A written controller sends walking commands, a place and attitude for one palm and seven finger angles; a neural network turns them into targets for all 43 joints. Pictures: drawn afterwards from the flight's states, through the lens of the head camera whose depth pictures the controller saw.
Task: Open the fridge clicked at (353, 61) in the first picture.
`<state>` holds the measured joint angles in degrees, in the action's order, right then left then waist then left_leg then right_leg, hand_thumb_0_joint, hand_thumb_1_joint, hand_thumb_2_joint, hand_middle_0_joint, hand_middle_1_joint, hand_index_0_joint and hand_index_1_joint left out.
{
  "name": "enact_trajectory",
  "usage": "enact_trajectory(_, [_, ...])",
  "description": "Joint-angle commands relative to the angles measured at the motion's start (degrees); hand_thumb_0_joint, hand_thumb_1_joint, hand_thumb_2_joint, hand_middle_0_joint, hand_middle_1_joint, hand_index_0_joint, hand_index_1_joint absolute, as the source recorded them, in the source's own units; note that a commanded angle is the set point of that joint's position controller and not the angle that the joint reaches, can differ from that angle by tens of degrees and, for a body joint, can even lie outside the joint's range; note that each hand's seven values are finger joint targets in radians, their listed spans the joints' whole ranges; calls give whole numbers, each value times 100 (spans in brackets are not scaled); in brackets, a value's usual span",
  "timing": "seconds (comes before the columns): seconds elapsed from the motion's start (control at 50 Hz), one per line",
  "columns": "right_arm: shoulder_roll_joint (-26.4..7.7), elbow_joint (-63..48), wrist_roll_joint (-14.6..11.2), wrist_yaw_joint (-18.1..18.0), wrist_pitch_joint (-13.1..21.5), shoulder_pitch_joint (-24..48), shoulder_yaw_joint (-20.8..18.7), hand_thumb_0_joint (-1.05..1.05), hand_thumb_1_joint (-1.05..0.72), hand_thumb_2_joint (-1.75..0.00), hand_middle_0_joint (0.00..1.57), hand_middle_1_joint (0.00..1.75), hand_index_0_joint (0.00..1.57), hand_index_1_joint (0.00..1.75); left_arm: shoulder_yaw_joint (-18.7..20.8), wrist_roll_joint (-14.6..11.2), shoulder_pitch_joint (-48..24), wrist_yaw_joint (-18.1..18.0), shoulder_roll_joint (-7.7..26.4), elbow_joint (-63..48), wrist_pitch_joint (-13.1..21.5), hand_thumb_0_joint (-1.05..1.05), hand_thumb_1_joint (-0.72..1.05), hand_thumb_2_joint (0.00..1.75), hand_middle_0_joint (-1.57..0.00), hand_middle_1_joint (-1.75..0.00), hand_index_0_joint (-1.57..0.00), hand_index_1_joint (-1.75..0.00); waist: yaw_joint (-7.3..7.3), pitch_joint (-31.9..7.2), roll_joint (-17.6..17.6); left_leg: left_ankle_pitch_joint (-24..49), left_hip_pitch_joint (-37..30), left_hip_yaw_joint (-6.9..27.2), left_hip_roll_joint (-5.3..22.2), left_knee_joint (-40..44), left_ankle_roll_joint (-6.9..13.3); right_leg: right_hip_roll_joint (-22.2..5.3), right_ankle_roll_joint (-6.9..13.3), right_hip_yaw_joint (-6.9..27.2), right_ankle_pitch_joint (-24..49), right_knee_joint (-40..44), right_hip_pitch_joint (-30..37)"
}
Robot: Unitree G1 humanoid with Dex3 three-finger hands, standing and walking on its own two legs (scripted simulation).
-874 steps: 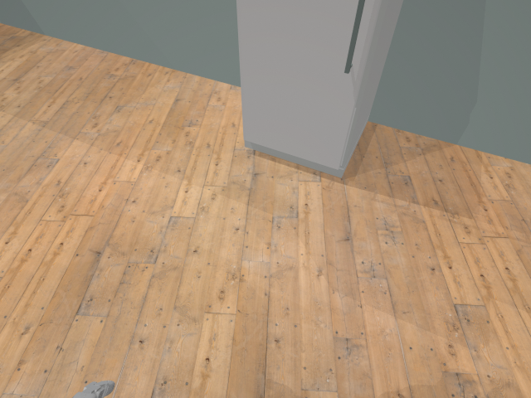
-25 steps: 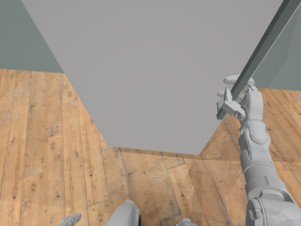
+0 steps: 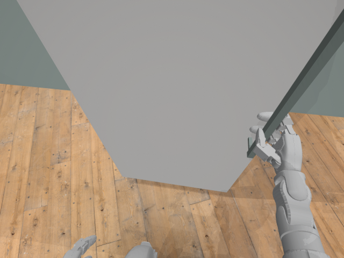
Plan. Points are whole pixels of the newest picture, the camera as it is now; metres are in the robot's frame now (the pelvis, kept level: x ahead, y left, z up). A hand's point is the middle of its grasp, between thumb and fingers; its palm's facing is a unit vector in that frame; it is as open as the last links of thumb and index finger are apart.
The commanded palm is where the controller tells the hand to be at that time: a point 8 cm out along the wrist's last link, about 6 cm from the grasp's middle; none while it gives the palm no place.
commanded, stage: pull the door a little, standing still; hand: right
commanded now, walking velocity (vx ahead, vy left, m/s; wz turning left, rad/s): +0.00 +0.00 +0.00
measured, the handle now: (281, 101) +0.44 -0.17 +0.13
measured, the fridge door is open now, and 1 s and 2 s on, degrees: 1 27 68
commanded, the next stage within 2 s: walk backward, drawing the door open in 0.22 s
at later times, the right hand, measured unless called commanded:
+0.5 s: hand (252, 186) +0.28 -0.12 +0.05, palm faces -0.07 +0.99 -0.12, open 5.5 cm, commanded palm +0.25 -0.18 +0.05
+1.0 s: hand (223, 239) +0.18 -0.06 +0.05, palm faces +0.06 +0.98 -0.18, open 5.3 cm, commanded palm +0.14 -0.11 +0.05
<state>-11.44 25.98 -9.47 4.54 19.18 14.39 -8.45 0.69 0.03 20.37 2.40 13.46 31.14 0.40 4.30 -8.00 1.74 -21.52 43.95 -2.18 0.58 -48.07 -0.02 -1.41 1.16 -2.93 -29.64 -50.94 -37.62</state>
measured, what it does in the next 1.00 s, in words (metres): shifts its weight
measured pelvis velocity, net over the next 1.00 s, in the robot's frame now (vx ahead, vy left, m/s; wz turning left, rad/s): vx -0.08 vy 0.07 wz -0.16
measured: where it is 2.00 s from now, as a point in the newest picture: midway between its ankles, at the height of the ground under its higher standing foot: outside the picture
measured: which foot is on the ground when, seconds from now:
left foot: down 0.00-1.00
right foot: down 0.00-1.00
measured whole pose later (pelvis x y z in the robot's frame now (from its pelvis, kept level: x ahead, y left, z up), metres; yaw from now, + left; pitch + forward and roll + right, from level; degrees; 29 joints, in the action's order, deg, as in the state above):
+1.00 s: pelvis -0.08 +0.07 +0.04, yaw -9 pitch +1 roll -1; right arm -6.5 14.5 1.0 -3.9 6.3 -4.9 6.3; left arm -1.6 2.4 13.4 -4.2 9.9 33.6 -2.4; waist 4.0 -1.1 1.0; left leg -13.1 19.5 -1.4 -1.2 -32.1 0.2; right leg 0.3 -3.0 5.6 -12.5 -28.9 -17.9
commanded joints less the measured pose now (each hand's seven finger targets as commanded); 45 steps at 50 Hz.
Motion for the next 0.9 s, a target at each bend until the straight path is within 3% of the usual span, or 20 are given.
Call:
enact_trajectory(0.0, [-606, -1633, 91, 196, 664, 1231, 76, 0, -90, -90, 45, 140, 45, 140, 283, -30, 280, -129, 804, -525, 184, 0, 90, 90, -20, -30, -20, -30, -50, -1963, -1, 3438, -2102, -26, -85, -38, 157, 39, -112, 273, 4079, 364, 595])
enact_trajectory(0.02, [-664, -1519, 135, 156, 679, 1607, -21, 0, -90, -90, 45, 140, 45, 140, 282, -6, 286, -155, 786, -424, 169, 0, 90, 90, -20, -30, -20, -30, -49, -2007, 71, 3379, -2017, -15, -89, -87, 153, 52, -144, 299, 4029, 335, 595])
enact_trajectory(0.14, [-264, -1972, -2, 315, 519, 96, 242, 0, -90, -90, 45, 140, 45, 140, 294, -14, 132, -122, 692, -671, 179, 0, 90, 90, -20, -30, -20, -30, -348, -2249, -2, 3882, -2411, -48, 4, -177, 199, 27, -157, 303, 4869, 374, 702])
enact_trajectory(0.24, [-32, -2777, -65, 332, 407, -1317, 452, 0, -90, -90, 45, 140, 45, 140, 235, -39, -205, -80, 624, -1032, 213, 0, 90, 90, -20, -30, -20, -30, -479, -1975, -321, 3648, -2615, -81, 21, -102, 197, 80, -96, 274, 4204, 483, 479])
enact_trajectory(0.3, [-47, -3361, -8, 228, 435, -1439, 579, 0, -90, -90, 45, 140, 45, 140, 214, -43, -400, -114, 644, -1175, 230, 0, 90, 90, -20, -30, -20, -30, -376, -1673, -244, 3244, -2319, -144, -21, -79, 199, 92, -123, 325, 3956, 439, 628])
enact_trajectory(0.32, [-1239, -3866, 620, -281, 191, 83, 152, 0, -90, -90, 45, 140, 45, 140, 184, -173, -341, -455, 548, -1050, -8, 0, 90, 90, -20, -30, -20, -30, -174, -2213, -387, 3404, -3332, 521, 491, 653, 304, 116, -27, 239, 3010, 902, 1530])
enact_trajectory(0.34, [-639, -3482, 645, -503, -81, -482, 441, 0, -90, -90, 45, 140, 45, 140, 142, -126, -423, -657, 480, -1057, -102, 0, 90, 90, -20, -30, -20, -30, -108, -1839, -428, 3763, -3379, 448, 672, 791, 354, 180, -33, 212, 2832, 1070, 1608])
enact_trajectory(0.38, [-208, -3097, 731, -656, -451, -1225, 912, 0, -90, -90, 45, 140, 45, 140, 48, -115, -585, -835, 473, -1022, -244, 0, 90, 90, -20, -30, -20, -30, -61, -1414, -78, 4636, -3249, 199, 644, 582, 219, -69, -49, 342, 4730, 1366, 2103])
enact_trajectory(0.44, [13, -2970, 804, -705, -709, -1409, 1205, 0, -90, -90, 45, 140, 45, 140, -52, -12, -798, -855, 484, -956, -332, 0, 90, 90, -20, -30, -20, -30, -63, -751, 519, 2325, -2299, -122, 213, 580, 1, -587, -64, 825, 7267, 1740, 3200])
enact_trajectory(0.46, [86, -2919, 853, -731, -766, -1448, 1265, 0, -90, -90, 45, 140, 45, 140, -63, 30, -875, -811, 466, -943, -348, 0, 90, 90, -20, -30, -20, -30, -100, -631, 523, 1750, -2242, -143, 144, 759, 4, -705, -67, 877, 7438, 1803, 3334])
enact_trajectory(0.48, [149, -2788, 881, -748, -828, -1488, 1312, 0, -90, -90, 45, 140, 45, 140, -77, 65, -975, -781, 477, -947, -367, 0, 90, 90, -20, -30, -20, -30, -142, -426, 458, 1641, -2403, -147, 133, 941, 15, -749, -56, 865, 7176, 1902, 3139])
enact_trajectory(0.56, [214, -2641, 911, -792, -905, -1669, 1364, 0, -90, -90, 45, 140, 45, 140, -59, 89, -1108, -741, 525, -1020, -400, 0, 90, 90, -20, -30, -20, -30, -232, -405, -83, 3191, -3381, -85, 253, 1481, 119, -618, -163, 698, 6300, 2042, 2598])
enact_trajectory(0.6, [209, -2583, 918, -809, -896, -1701, 1378, 0, -90, -90, 45, 140, 45, 140, -41, 76, -1175, -746, 545, -1069, -418, 0, 90, 90, -20, -30, -20, -30, -252, -565, -339, 4365, -3893, 74, 547, 1532, 286, -447, -231, 595, 5350, 1894, 2160])
enact_trajectory(0.66, [200, -2416, 910, -823, -851, -1740, 1343, 0, -90, -90, 45, 140, 45, 140, -54, 44, -1221, -819, 451, -1031, -429, 0, 90, 90, -20, -30, -20, -30, -255, -748, -665, 4804, -3942, 301, 905, 1674, 488, -156, -235, 441, 3263, 1692, 1888])
enact_trajectory(0.7, [271, -2377, 934, -830, -858, -1624, 1419, 0, -90, -90, 45, 140, 45, 140, -75, 51, -1229, -868, 429, -972, -434, 0, 90, 90, -20, -30, -20, -30, -206, -734, -640, 4433, -3825, 174, 919, 1713, 457, -125, -190, 493, 2941, 1869, 1892])
enact_trajectory(0.74, [376, -2468, 967, -805, -893, -1450, 1539, 0, -90, -90, 45, 140, 45, 140, -33, 39, -1182, -895, 469, -924, -384, 0, 90, 90, -20, -30, -20, -30, -105, -915, -565, 3746, -3464, -178, 504, 1565, 224, -302, -101, 665, 4230, 2264, 2484])
enact_trajectory(0.78, [348, -2549, 1004, -766, -931, -1300, 1583, 0, -90, -90, 45, 140, 45, 140, -15, 156, -1215, -918, 509, -867, -306, 0, 90, 90, -20, -30, -20, -30, -29, -711, 338, 2436, -2714, -305, 36, 927, -106, -809, 81, 1388, 5542, 2731, 2908])
enact_trajectory(0.8, [366, -2562, 1026, -760, -963, -1203, 1645, 0, -90, -90, 45, 140, 45, 140, -1, 234, -1253, -905, 510, -797, -287, 0, 90, 90, -20, -30, -20, -30, -24, -497, 784, 927, -2207, -180, -52, 447, -137, -1140, 303, 1907, 5833, 2998, 2977])
enact_trajectory(0.82, [380, -2548, 1102, -785, -1026, -1153, 1619, 0, -90, -90, 45, 140, 45, 140, -13, 323, -1343, -862, 448, -748, -248, 0, 90, 90, -20, -30, -20, -30, -99, -198, 946, -377, -1825, 32, -64, 67, -111, -1404, 474, 2305, 5557, 3203, 2782])
enact_trajectory(0.88, [374, -2252, 1230, -878, -1005, -1311, 1530, 0, -90, -90, 45, 140, 45, 140, 57, 306, -1278, -749, 441, -611, -108, 0, 90, 90, -20, -30, -20, -30, -148, -65, 495, -53, -2038, 247, -28, 1059, -26, -1414, 698, 2286, 4669, 2838, 2805])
